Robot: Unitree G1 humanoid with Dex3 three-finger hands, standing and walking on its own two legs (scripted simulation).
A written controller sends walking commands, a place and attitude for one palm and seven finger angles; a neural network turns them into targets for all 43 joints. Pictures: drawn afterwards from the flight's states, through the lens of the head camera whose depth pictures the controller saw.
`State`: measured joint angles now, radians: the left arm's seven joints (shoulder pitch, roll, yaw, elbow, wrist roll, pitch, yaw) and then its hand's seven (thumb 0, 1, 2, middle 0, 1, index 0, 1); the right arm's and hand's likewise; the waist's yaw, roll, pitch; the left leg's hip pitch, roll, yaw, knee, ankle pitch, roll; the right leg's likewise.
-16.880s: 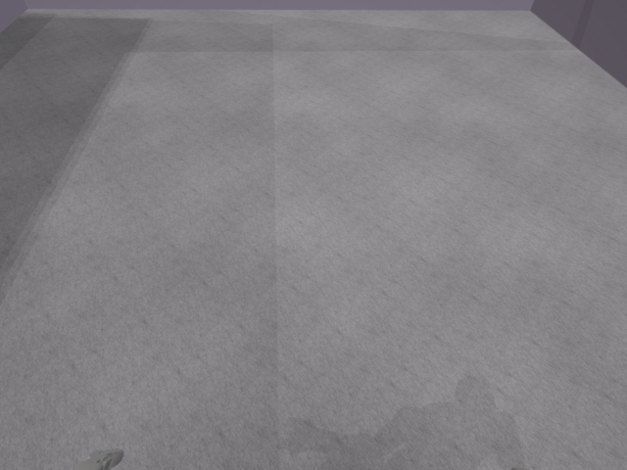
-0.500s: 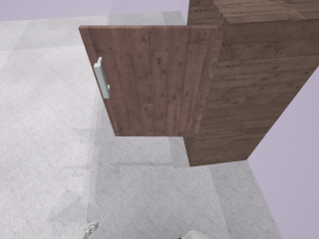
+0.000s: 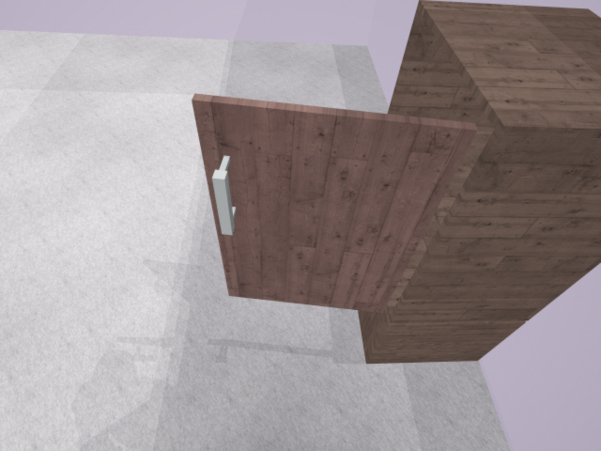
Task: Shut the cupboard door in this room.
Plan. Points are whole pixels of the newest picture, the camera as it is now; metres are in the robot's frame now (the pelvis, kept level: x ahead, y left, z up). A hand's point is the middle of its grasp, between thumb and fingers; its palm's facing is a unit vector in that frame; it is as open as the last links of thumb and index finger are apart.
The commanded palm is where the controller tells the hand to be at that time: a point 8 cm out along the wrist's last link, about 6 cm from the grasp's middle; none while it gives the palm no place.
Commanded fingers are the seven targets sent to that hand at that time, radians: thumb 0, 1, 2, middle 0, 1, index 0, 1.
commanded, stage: come to a stop and stand still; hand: left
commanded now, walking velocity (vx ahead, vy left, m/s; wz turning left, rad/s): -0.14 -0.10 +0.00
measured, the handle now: (226, 196) +0.51 +0.18 +0.00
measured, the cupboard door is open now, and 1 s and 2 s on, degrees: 82 82 82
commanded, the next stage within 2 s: look again from close up in 0.76 s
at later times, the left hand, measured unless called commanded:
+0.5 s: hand out of the picture +0.02 +0.14 -0.17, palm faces +0.07 -0.97 -0.24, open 7.3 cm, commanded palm none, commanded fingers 0.00 0.90 0.90 -0.20 -0.30 -0.20 -0.30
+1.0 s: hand out of the picture -0.04 +0.13 -0.18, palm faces +0.01 -0.98 -0.19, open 7.4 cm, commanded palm none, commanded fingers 0.00 0.90 0.90 -0.20 -0.30 -0.20 -0.30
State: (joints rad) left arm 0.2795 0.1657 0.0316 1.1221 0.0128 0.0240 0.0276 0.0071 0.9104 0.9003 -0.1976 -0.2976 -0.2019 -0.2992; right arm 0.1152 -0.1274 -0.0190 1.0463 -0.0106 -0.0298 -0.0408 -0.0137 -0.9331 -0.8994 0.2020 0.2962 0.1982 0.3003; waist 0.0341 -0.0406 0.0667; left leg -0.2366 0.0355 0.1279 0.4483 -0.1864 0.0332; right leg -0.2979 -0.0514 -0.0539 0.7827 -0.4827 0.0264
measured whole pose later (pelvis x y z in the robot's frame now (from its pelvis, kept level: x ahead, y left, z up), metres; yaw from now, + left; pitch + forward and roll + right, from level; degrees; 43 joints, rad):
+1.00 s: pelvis -0.02 -0.03 +0.00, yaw +0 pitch -1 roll +0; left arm 0.29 0.13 -0.01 1.13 0.02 -0.01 0.03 0.01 0.91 0.90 -0.20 -0.30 -0.21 -0.30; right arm 0.29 -0.17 0.00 1.05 -0.01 -0.02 -0.02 0.01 -0.92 -0.90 0.20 0.30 0.20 0.30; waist 0.00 0.02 0.04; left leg -0.17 0.02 0.05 0.50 -0.32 0.00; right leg -0.27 -0.06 -0.05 0.51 -0.23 0.02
